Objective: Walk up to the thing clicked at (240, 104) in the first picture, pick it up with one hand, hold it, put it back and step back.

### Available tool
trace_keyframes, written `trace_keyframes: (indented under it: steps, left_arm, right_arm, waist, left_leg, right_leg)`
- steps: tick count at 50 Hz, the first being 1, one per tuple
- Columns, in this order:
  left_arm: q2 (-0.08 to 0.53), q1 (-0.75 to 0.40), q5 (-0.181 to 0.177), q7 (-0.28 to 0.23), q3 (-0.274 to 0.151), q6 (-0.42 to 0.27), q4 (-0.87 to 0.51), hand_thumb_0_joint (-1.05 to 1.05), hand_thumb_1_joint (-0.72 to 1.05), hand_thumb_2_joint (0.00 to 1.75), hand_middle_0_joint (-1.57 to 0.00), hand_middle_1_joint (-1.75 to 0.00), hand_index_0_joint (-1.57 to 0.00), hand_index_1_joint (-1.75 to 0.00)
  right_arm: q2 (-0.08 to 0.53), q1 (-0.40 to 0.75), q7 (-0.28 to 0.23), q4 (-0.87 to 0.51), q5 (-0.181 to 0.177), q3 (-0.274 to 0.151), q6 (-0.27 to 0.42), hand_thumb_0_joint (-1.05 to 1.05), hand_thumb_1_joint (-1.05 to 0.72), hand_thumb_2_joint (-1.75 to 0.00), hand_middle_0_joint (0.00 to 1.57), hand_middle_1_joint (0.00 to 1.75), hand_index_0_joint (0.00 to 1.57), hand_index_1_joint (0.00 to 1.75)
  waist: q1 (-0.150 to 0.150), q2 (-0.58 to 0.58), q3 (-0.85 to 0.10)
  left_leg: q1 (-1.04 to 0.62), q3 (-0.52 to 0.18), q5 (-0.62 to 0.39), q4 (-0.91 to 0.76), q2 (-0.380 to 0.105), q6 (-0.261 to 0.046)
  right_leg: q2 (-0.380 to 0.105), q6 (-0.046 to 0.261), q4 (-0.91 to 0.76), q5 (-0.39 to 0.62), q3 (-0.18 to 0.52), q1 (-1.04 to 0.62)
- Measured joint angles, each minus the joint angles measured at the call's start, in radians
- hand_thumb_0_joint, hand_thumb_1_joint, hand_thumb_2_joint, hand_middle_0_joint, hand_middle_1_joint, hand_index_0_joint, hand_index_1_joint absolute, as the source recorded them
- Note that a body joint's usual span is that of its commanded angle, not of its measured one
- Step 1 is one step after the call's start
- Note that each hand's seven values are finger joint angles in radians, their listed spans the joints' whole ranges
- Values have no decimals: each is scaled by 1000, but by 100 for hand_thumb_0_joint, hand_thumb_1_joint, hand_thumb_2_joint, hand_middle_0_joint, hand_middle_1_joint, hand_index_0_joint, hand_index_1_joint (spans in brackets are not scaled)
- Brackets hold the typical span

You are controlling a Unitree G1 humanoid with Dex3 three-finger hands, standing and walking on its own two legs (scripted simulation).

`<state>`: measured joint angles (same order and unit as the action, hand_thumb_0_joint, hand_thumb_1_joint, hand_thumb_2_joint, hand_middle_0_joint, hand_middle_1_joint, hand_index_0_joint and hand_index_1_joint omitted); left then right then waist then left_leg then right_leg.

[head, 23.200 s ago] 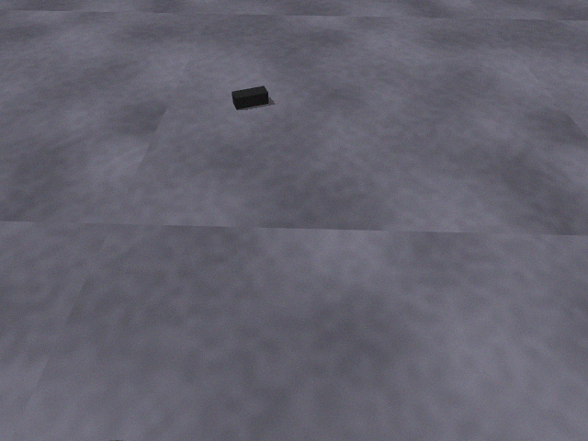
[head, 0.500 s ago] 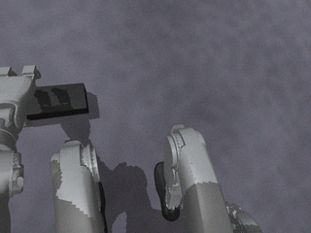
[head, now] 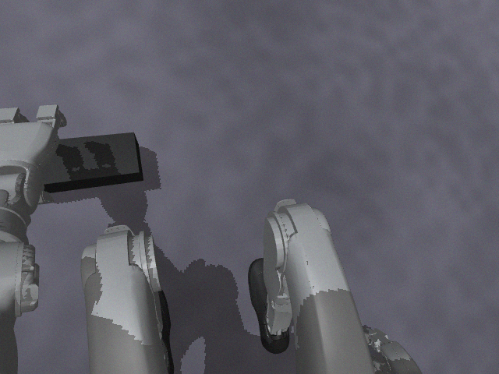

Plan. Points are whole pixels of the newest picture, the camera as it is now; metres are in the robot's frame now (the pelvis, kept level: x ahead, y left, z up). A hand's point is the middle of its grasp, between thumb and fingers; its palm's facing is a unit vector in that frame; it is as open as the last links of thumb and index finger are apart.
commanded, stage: approach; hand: left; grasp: from above
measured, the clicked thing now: (85, 163) +0.48 +0.25 -0.29
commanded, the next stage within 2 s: close in in 0.54 s
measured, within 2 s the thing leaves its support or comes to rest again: neither
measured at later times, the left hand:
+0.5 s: hand (66, 151) +0.47 +0.25 -0.19, palm faces -0.44 -0.06 -0.90, open 13.8 cm
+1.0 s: hand (69, 161) +0.46 +0.25 -0.20, palm faces -0.46 -0.07 -0.88, open 13.7 cm
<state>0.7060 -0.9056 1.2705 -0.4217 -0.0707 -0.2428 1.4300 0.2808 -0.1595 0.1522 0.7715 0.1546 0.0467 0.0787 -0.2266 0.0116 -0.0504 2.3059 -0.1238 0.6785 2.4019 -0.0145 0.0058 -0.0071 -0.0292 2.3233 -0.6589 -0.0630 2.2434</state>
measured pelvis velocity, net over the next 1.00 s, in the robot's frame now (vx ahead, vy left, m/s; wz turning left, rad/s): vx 0.00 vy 0.00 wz -0.03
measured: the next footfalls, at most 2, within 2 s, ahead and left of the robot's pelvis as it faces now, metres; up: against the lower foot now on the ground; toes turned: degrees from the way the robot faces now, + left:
none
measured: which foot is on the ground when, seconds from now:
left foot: down 0.00-1.00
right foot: down 0.00-1.00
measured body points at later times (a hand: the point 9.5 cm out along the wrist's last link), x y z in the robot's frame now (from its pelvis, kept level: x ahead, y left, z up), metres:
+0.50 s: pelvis +0.00 +0.00 -0.01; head +0.24 +0.05 +0.37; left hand +0.49 +0.25 -0.13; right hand +0.02 -0.27 -0.11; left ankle +0.08 +0.13 -0.30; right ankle +0.10 -0.13 -0.30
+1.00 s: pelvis +0.00 +0.00 -0.01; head +0.24 +0.07 +0.36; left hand +0.48 +0.26 -0.15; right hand +0.05 -0.28 -0.10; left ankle +0.08 +0.13 -0.30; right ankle +0.10 -0.13 -0.30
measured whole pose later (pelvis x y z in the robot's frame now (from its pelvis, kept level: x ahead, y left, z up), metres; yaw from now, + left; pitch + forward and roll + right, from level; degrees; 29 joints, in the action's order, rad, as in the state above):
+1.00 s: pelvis +0.00 +0.00 -0.01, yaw -1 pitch +32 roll -8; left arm 0.75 -1.02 1.34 -0.52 -0.10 -0.23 1.65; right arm 0.30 -0.13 0.18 0.74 0.20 0.11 0.11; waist -0.31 0.04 -0.01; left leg 2.34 -0.15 0.68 2.46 -0.01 0.01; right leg 0.00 -0.03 2.36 -0.65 -0.08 2.26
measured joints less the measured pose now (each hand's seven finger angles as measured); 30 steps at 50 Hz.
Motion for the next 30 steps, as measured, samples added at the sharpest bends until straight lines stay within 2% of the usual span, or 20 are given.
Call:
trace_keyframes:
  steps: [5, 9, 14, 19, 23, 27, 30]
  left_arm:
    - [-17, -31, 2, -3, 42, 2, 32, 0, -56, 106, -8, -104, -7, -105]
    - [-34, -78, 17, -32, 66, 8, 81, 0, -55, 106, -8, -105, -8, -106]
    - [-39, -117, 52, -80, 33, 32, 126, 0, -54, 108, -9, -106, -8, -107]
    - [-25, -133, 49, -104, -8, 78, 154, 0, -53, 110, -9, -107, -8, -108]
    - [-5, -111, 13, -80, -32, 104, 151, 0, -53, 111, -9, -107, -8, -108]
    - [15, -58, -17, -30, -72, 89, 91, 0, -54, 110, -9, -107, -8, -108]
    - [23, -32, -38, 10, -49, 70, 45, 0, -54, 109, -8, -107, -8, -108]
  right_arm:
    - [1, 3, 0, 6, 4, 5, 6, 0, -91, -89, 21, 30, 21, 30]
    - [1, 4, 0, 4, 13, 17, 16, 0, -91, -89, 21, 30, 21, 30]
    - [2, 4, 3, -7, 25, 32, 24, 0, -91, -89, 21, 30, 21, 30]
    - [5, -8, 16, -16, 30, 47, 21, 0, -91, -89, 21, 30, 21, 30]
    - [7, -18, 24, -19, 26, 54, 21, 0, -91, -89, 21, 30, 21, 30]
    - [6, -30, 28, -23, 22, 45, 20, 0, -91, -89, 21, 30, 21, 30]
    - [2, -35, 26, -16, 20, 30, 16, 0, -91, -89, 21, 30, 21, 30]
  waist:
    - [-6, 8, -3]
    - [-27, 14, -4]
    - [-64, 9, 2]
    - [-87, -2, 10]
    - [-87, -14, 23]
    - [-68, -19, 39]
    - [-46, -12, 42]
  left_leg:
    - [4, 0, -4, 2, 1, 0]
    - [13, -3, -8, 9, 3, 2]
    - [25, -10, -8, 19, 1, 3]
    - [30, -11, -1, 27, -6, 2]
    - [32, -12, 4, 32, -10, 0]
    - [31, -11, 7, 37, -9, 2]
    - [29, -9, 8, 39, -5, 5]
  right_leg:
    - [0, 0, 2, 4, 1, 4]
    - [-1, 2, 7, 7, -2, 11]
    - [3, 2, 13, 11, -8, 22]
    - [10, 1, 18, 12, -7, 34]
    - [14, -1, 22, 12, -7, 39]
    - [14, -1, 28, 8, -6, 38]
    - [10, 0, 34, 3, -4, 36]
